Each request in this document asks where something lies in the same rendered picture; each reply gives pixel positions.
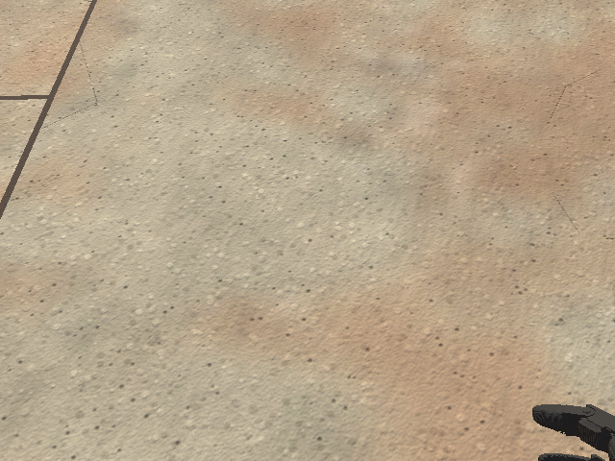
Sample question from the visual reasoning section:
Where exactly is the right robot hand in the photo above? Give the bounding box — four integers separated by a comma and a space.
532, 404, 615, 461

